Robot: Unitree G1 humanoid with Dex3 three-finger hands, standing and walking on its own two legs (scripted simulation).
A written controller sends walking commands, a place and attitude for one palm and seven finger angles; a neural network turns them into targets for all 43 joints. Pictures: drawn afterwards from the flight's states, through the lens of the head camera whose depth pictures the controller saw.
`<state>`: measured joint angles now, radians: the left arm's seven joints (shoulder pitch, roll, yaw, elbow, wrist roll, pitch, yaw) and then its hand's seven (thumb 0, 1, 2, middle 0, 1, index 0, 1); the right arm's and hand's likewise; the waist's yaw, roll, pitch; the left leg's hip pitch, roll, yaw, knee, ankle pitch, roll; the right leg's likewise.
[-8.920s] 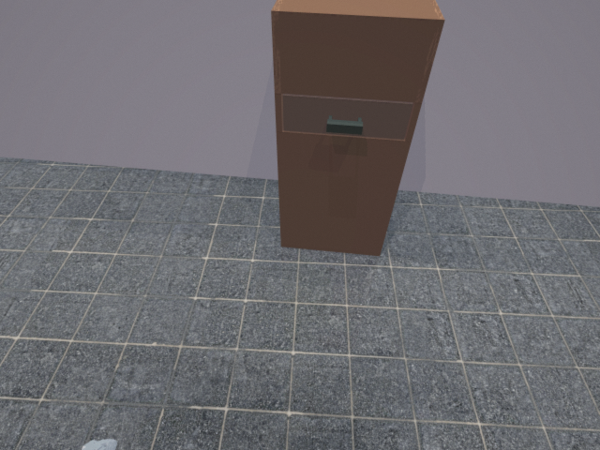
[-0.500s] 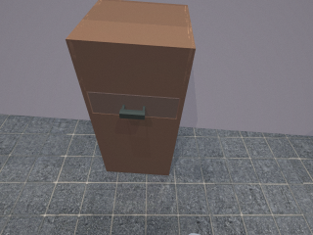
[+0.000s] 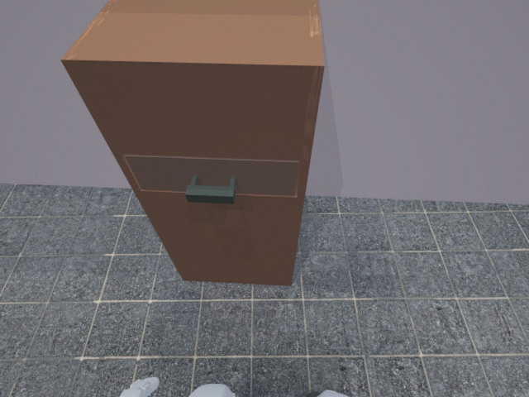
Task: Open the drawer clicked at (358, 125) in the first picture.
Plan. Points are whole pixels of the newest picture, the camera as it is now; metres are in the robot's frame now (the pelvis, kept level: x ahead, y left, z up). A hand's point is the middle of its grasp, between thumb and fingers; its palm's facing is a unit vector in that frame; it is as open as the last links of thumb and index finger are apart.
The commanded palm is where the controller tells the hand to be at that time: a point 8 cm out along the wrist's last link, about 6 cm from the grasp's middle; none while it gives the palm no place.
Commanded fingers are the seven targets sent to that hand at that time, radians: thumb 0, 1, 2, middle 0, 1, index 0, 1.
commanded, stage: come to a stop and stand still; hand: left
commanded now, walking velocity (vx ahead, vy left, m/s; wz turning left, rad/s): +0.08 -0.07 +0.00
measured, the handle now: (212, 186) +0.55 +0.15 -0.11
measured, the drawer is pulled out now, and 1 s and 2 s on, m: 0.00 0.00 0.00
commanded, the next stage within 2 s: look again from close up in 1.20 s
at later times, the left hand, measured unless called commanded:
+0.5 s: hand out of the picture -0.01 +0.19 -0.17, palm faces -0.03 -0.97 -0.23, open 7.4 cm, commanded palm none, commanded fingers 0.00 0.90 0.90 -0.20 -0.30 -0.20 -0.30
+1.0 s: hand out of the picture +0.04 +0.15 -0.17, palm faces +0.01 -0.97 -0.24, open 7.4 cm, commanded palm none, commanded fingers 0.00 0.90 0.90 -0.20 -0.30 -0.20 -0.30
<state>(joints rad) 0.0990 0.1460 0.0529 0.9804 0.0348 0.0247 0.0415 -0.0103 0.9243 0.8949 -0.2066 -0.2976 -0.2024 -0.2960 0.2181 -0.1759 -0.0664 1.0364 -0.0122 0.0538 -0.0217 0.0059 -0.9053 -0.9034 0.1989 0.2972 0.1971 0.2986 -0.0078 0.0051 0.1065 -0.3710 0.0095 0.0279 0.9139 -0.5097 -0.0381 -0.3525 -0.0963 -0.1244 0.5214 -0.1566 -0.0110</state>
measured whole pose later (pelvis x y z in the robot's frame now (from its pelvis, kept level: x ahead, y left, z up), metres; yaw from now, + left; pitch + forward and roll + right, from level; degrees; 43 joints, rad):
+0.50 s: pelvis -0.01 +0.00 +0.00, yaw -3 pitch +1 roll +1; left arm 0.29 0.18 0.02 1.10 0.02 0.01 0.03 0.01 0.91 0.90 -0.20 -0.30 -0.19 -0.29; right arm 0.25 -0.17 -0.03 1.05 -0.02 0.01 -0.02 0.01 -0.91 -0.90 0.20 0.30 0.20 0.30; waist 0.00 -0.01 0.04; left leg -0.26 0.05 0.07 0.53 -0.29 -0.03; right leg -0.23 -0.03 -0.01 0.51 -0.33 0.01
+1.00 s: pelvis +0.02 -0.03 +0.00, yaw -1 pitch -1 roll +1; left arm 0.27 0.16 0.01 1.08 0.01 -0.02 0.03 0.01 0.92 0.90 -0.20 -0.30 -0.20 -0.30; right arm 0.30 -0.15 0.01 1.10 -0.02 -0.01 -0.03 0.01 -0.91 -0.90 0.20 0.30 0.20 0.30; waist -0.01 0.03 0.01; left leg -0.18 0.08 0.01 0.51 -0.32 -0.07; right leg -0.16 0.01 -0.05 0.54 -0.37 -0.03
